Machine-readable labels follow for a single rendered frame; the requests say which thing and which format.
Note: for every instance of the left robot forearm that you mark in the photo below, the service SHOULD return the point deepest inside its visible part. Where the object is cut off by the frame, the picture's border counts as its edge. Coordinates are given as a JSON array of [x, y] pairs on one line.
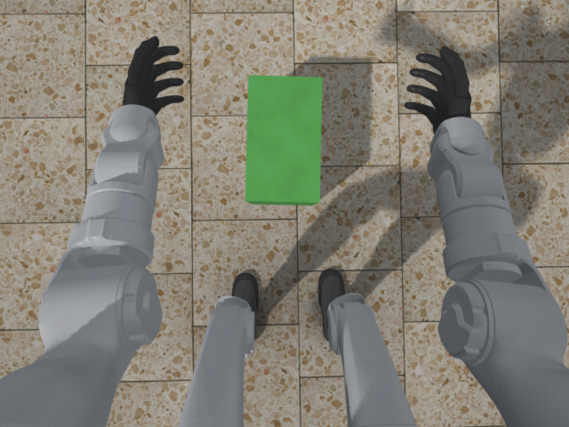
[[121, 198]]

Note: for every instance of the carton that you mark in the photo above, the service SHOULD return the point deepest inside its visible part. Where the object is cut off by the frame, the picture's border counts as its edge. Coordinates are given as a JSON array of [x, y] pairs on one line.
[[283, 147]]

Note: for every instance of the robot right shin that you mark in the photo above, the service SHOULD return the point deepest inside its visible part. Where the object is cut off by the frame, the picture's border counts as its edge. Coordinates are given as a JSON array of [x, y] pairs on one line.
[[349, 298]]

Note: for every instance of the robot left hand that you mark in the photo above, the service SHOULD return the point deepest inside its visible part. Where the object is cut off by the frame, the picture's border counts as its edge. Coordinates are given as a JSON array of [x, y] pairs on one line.
[[140, 87]]

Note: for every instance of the left robot upper arm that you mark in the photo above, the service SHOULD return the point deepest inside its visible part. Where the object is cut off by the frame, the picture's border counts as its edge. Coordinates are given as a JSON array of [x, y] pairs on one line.
[[93, 321]]

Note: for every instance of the robot left shin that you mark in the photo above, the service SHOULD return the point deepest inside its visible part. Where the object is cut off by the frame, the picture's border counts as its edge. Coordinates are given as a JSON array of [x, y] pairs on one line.
[[230, 300]]

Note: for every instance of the robot shin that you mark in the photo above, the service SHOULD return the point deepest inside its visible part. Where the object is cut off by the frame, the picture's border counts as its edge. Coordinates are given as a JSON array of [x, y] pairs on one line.
[[349, 298], [230, 300]]

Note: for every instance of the right robot forearm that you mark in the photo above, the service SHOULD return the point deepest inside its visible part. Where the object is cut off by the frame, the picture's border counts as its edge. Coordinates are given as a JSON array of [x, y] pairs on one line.
[[480, 235]]

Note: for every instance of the right robot upper arm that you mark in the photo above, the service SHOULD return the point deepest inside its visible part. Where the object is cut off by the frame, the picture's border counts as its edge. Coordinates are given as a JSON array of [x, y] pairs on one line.
[[512, 338]]

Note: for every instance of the robot right hand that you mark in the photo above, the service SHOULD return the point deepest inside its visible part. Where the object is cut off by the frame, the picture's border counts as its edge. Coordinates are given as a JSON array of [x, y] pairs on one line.
[[452, 98]]

